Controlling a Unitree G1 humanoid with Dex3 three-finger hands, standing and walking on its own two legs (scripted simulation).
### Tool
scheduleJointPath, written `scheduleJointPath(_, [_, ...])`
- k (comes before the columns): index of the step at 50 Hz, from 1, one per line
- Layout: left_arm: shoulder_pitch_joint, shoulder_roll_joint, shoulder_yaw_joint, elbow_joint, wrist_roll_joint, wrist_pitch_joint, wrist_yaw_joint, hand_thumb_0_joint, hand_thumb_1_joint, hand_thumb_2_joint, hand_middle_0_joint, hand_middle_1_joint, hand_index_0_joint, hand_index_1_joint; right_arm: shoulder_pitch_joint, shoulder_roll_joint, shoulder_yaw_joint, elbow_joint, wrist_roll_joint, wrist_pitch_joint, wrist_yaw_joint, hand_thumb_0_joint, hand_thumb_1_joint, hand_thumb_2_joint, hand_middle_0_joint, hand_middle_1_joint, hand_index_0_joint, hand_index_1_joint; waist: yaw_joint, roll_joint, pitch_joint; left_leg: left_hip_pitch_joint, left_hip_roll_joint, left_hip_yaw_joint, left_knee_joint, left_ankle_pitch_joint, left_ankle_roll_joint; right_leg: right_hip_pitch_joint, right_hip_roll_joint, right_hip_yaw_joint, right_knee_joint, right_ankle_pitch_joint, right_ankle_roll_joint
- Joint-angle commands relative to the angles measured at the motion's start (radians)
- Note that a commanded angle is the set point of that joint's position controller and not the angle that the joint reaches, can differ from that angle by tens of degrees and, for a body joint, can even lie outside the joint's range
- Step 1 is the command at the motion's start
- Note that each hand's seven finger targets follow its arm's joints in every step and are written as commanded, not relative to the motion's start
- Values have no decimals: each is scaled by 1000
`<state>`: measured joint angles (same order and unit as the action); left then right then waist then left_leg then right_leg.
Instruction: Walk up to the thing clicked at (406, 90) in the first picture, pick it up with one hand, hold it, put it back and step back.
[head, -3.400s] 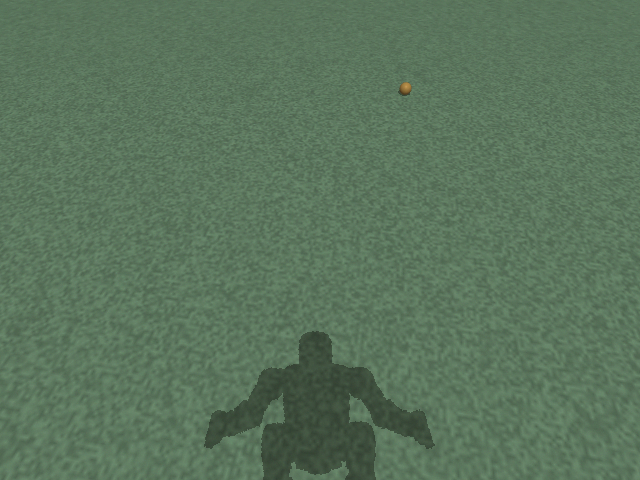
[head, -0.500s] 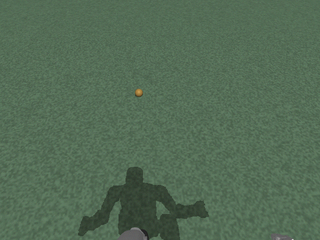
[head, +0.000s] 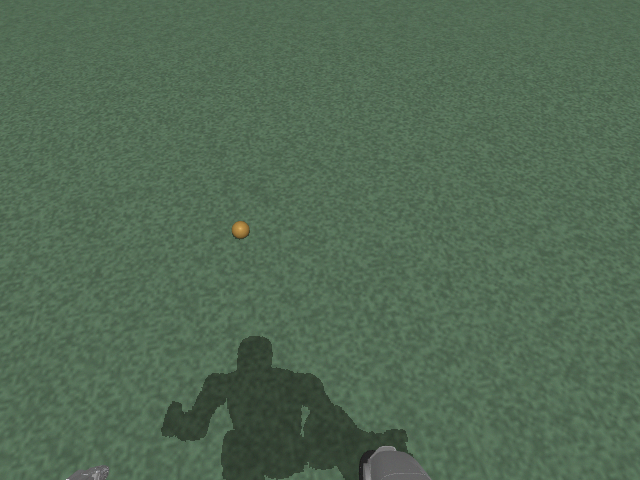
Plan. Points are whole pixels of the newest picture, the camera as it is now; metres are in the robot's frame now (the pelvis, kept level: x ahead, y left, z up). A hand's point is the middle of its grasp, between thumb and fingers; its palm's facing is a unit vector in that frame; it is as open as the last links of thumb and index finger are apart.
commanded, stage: walk up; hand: left
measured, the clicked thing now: (240, 229) +1.11 +0.26 -0.73
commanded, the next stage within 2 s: none
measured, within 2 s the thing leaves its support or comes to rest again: neither
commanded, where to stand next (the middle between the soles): +0.73 +0.07 m, yaw +0 degrees
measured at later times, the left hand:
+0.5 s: hand (119, 454) +0.20 +0.27 -0.13, palm faces +0.06 -0.92 -0.40, open 7.4 cm
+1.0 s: hand (128, 313) +0.42 +0.31 -0.13, palm faces -0.05 -0.92 -0.38, open 7.4 cm
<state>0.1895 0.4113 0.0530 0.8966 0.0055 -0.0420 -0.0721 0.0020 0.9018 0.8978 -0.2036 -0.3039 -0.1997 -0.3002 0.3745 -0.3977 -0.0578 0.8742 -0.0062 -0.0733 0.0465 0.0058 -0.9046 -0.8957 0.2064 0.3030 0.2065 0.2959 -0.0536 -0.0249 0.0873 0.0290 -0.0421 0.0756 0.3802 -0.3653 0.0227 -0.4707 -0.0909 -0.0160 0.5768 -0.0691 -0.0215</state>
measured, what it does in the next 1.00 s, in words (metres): walks ahead: right foot, then left foot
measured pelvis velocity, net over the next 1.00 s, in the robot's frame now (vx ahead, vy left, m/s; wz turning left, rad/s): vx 0.37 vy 0.04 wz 0.01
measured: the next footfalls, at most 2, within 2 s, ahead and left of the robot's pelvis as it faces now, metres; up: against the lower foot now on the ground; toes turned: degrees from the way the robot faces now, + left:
right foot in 0.04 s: +0.19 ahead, -0.13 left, +0.00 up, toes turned -3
left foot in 0.56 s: +0.37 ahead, +0.14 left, +0.00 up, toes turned +7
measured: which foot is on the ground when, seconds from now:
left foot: down 0.00-0.08, up 0.10-0.54, down 0.56-1.00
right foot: up 0.00-0.02, down 0.04-0.60, up 0.62-1.00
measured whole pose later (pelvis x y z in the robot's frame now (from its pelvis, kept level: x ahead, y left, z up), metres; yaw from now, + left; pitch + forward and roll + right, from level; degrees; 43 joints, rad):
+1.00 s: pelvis +0.37 +0.04 +0.00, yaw +1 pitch -3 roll +2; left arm 0.30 0.41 0.05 0.92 0.01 -0.05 -0.06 0.00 0.90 0.90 -0.20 -0.30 -0.20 -0.30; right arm 0.34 -0.41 -0.06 0.84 -0.01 -0.07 0.05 0.00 -0.90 -0.90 0.21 0.30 0.21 0.30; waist -0.02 -0.02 0.08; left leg -0.08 -0.02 0.12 0.43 -0.30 0.04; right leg -0.46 -0.11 -0.02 0.65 -0.17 -0.01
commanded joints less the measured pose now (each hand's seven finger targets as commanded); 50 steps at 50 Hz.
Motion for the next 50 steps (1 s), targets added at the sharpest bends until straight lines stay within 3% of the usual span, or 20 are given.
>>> scheduleJointPath(1, [67, 188, 64, -46, -1, -45, 21, 0, 900, 900, -200, -300, -200, -300, -71, -238, -73, -112, -2, -18, -19, 0, -900, -900, 200, 300, 200, 300, 93, 39, -105, -184, 224, -108, 151, 472, 121, 348, 42, -24, -94, -39, -36])
scheduleJointPath(2, [168, 228, 81, -20, 2, -56, 33, 0, 900, 900, -200, -300, -200, -300, -33, -199, -57, -112, -6, -19, -16, 0, -900, -900, 200, 300, 200, 300, 134, -53, -190, -252, 158, -66, 366, 420, 95, 523, 31, 0, -125, -96, -53])
scheduleJointPath(3, [261, 301, 106, -14, 10, -63, 44, 0, 900, 900, -200, -300, -200, -300, 32, -147, -37, -117, -3, -20, -10, 0, -900, -900, 200, 300, 200, 300, 156, -224, -281, -413, 64, -9, 612, 173, 63, 691, -163, 265, -169, -220, -96])
scheduleJointPath(4, [268, 350, 112, -19, 5, -63, 48, 0, 900, 900, -200, -300, -200, -300, 54, -178, -38, -107, 9, -15, -13, 0, -900, -900, 200, 300, 200, 300, 155, -267, -257, -627, -23, -53, 746, -151, 33, 784, -347, 623, -270, -195, -199])
scheduleJointPath(5, [214, 345, 112, -30, -7, -58, 52, 0, 900, 900, -200, -300, -200, -300, 31, -254, -48, -76, 4, -8, -27, 0, -900, -900, 200, 300, 200, 300, 150, -203, -246, -672, 37, -116, 813, -167, 35, 735, -386, 685, -267, -216, -271])
scheduleJointPath(9, [77, 238, 69, -64, -19, -65, 60, 0, 900, 900, -200, -300, -200, -300, 3, -205, -46, -35, 18, 8, -9, 0, -900, -900, 200, 300, 200, 300, 61, -111, -49, -534, 80, -197, 735, 47, 27, 349, -159, 228, -331, -91, -115])
scheduleJointPath(11, [70, 223, 62, -67, -13, -73, 57, 0, 900, 900, -200, -300, -200, -300, 30, -182, -45, -16, 4, 24, 3, 0, -900, -900, 200, 300, 200, 300, 46, -126, -26, -490, 63, -167, 684, 120, 15, 271, -108, 131, -343, -32, -100])
scheduleJointPath(14, [110, 223, 59, -79, -9, -84, 56, 0, 900, 900, -200, -300, -200, -300, -4, -177, -55, -21, 0, 38, 14, 0, -900, -900, 200, 300, 200, 300, 53, -120, -23, -543, 64, -163, 613, 200, -16, 311, -118, 90, -368, 34, -89])
scheduleJointPath(19, [107, 257, 84, -96, 6, -80, 55, 0, 900, 900, -200, -300, -200, -300, -164, -182, -60, -71, -22, 32, 35, 0, -900, -900, 200, 300, 200, 300, 84, -86, 45, -590, 136, -150, 364, 207, -37, 306, -172, 97, -405, -251, -161])
scheduleJointPath(24, [148, 270, 81, -85, 1, -75, 53, 0, 900, 900, -200, -300, -200, -300, -231, -178, -60, -86, -23, 15, 43, 0, -900, -900, 200, 300, 200, 300, 100, -77, 7, -450, 143, -78, 213, 225, 1, 324, -183, 74, -303, -104, -161])
scheduleJointPath(26, [150, 280, 80, -85, 0, -69, 56, 0, 900, 900, -200, -300, -200, -300, -201, -180, -64, -79, -21, 8, 41, 0, -900, -900, 200, 300, 200, 300, 82, -62, -18, -373, 122, -46, 172, 194, 21, 326, -189, 76, -230, -30, -156])
scheduleJointPath(28, [157, 244, 62, -99, -1, -62, 59, 0, 900, 900, -200, -300, -200, -300, -18, -233, -85, -25, -32, -3, 28, 0, -900, -900, 200, 300, 200, 300, -14, 82, -126, -87, 78, -49, 100, 166, 66, 258, -105, 5, 96, 146, -107])
scheduleJointPath(29, [221, 172, 34, -105, -14, -57, 59, 0, 900, 900, -200, -300, -200, -300, 83, -306, -111, -13, -49, -11, 14, 0, -900, -900, 200, 300, 200, 300, -44, 282, -208, 79, 211, -252, 18, 22, 121, 104, -12, -59, 389, 34, -60])
scheduleJointPath(30, [253, 118, 25, -107, -23, -53, 55, 0, 900, 900, -200, -300, -200, -300, 78, -353, -121, -47, -41, -16, 2, 0, -900, -900, 200, 300, 200, 300, -22, 376, -213, 208, 418, -661, -47, -21, 197, -163, 147, -36, 541, -457, -15])
scheduleJointPath(31, [222, 227, 47, -84, -12, -42, 72, 0, 900, 900, -200, -300, -200, -300, 56, -360, -125, -51, -3, -10, 3, 0, -900, -900, 200, 300, 200, 300, -31, 253, -205, 151, 476, -725, -86, -49, 273, -174, 80, 41, 613, -487, -38])
scheduleJointPath(32, [179, 253, 42, -79, -7, -43, 72, 0, 900, 900, -200, -300, -200, -300, 23, -325, -119, -58, 10, -3, -2, 0, -900, -900, 200, 300, 200, 300, -22, 175, -128, 38, 456, -648, -98, 4, 271, -168, 55, 75, 653, -442, -38])
scheduleJointPath(34, [203, 227, 38, -56, -16, -43, 57, 0, 900, 900, -200, -300, -200, -300, -69, -261, -82, -90, 11, -9, -12, 0, -900, -900, 200, 300, 200, 300, 27, 114, -42, -134, 344, -367, -106, 191, 174, -74, 27, 129, 558, -323, -30])
scheduleJointPath(36, [243, 210, 41, -32, -19, -31, 45, 0, 900, 900, -200, -300, -200, -300, -95, -242, -73, -89, 16, -19, -12, 0, -900, -900, 200, 300, 200, 300, 55, 144, -8, -230, 293, -249, -130, 214, 148, -11, 12, 92, 497, -256, -12])
scheduleJointPath(43, [126, 188, 44, -67, 3, -25, 24, 0, 900, 900, -200, -300, -200, -300, -61, -262, -82, -108, 1, -26, -7, 0, -900, -900, 200, 300, 200, 300, 20, 166, 35, -196, 295, -208, -205, 38, 206, -91, -25, 27, 231, -164, 35])
scheduleJointPath(50, [82, 162, 47, -62, 2, -50, 24, 0, 900, 900, -200, -300, -200, -300, -69, -248, -79, -130, 1, -9, -4, 0, -900, -900, 200, 300, 200, 300, 41, 128, -11, -202, 277, -143, -49, 262, 178, 112, 15, -20, 0, -78, 2])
